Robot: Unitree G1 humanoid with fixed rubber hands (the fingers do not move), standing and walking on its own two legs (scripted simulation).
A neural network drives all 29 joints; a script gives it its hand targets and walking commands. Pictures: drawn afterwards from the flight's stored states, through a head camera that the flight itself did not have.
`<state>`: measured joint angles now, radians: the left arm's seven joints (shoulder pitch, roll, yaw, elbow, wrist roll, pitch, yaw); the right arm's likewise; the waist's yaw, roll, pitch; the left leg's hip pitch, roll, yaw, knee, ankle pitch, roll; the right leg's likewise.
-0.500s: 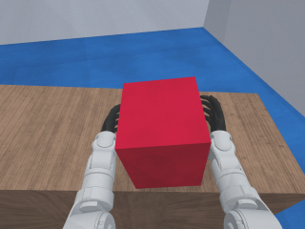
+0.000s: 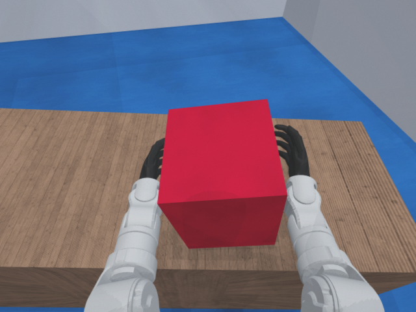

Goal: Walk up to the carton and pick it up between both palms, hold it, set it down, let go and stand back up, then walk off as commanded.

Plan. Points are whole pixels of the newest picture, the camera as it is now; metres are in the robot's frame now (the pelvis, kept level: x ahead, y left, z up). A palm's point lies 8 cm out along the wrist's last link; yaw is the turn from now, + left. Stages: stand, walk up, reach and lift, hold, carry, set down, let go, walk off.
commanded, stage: set down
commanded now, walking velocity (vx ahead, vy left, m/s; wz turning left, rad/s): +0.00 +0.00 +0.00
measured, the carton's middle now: (224, 180) +0.38 -0.01 +0.01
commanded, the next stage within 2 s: none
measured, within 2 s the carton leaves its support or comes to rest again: neither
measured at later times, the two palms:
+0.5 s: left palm (147, 199) +0.32 +0.14 +0.01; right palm (296, 191) +0.33 -0.14 +0.06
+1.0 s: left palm (153, 186) +0.37 +0.14 +0.00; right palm (290, 182) +0.37 -0.15 +0.03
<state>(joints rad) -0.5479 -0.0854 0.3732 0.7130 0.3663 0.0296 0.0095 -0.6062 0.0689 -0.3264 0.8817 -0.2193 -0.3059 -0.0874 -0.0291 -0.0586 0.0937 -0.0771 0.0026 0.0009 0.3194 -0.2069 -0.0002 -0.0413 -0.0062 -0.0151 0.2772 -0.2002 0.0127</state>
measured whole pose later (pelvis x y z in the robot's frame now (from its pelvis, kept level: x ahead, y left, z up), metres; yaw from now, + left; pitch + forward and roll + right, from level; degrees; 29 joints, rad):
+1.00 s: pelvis +0.01 +0.00 +0.00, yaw +0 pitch +5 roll +0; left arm -0.53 -0.09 0.41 0.87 0.35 -0.24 0.04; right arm -0.56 0.11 -0.46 0.96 -0.33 -0.44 -0.09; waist -0.02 -0.05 0.04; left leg -0.20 0.00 0.00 0.32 -0.20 0.00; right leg -0.16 -0.01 -0.02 0.28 -0.19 0.01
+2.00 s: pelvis -0.01 +0.00 +0.00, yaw +0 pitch +9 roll +0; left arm -0.53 -0.08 0.45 0.97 0.35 -0.40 0.03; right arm -0.55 0.09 -0.47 1.07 -0.32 -0.53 -0.10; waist -0.01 -0.05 -0.01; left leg -0.29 0.00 0.00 0.32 -0.18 0.00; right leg -0.26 -0.01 -0.02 0.28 -0.17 0.01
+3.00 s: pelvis -0.05 +0.01 -0.01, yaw +0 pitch +9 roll -1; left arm -0.29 0.09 0.10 1.02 -0.11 -0.50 0.02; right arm -0.28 -0.14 0.01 1.05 0.22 -0.56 -0.05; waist -0.01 0.02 -0.11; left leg -0.45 0.01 0.00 0.47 -0.19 0.00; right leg -0.40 0.00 -0.02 0.41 -0.17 0.01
